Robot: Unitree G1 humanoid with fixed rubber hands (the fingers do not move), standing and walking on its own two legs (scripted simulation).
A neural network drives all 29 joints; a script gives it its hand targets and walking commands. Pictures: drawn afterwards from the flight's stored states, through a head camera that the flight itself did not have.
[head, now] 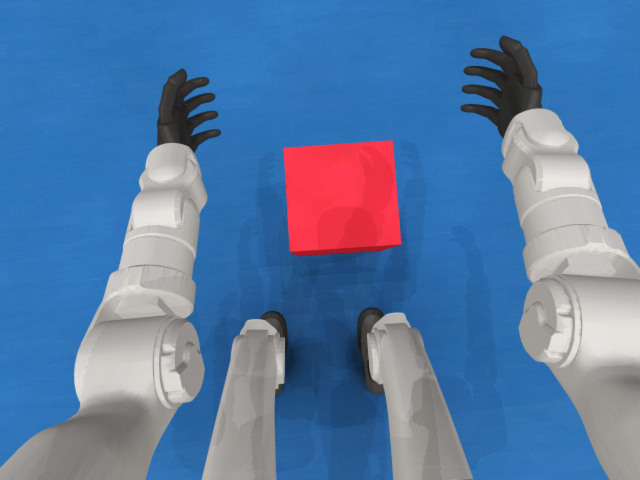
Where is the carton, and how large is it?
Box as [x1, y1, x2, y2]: [284, 140, 400, 255]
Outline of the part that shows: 392,140 284,148 289,247 291,252 297,255 310,255 381,250 400,244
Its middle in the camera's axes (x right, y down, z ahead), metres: +0.05 -0.08 +0.85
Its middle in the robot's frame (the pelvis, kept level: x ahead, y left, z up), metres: +0.47 -0.04 -0.50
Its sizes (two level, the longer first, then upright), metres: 0.210 0.200 0.250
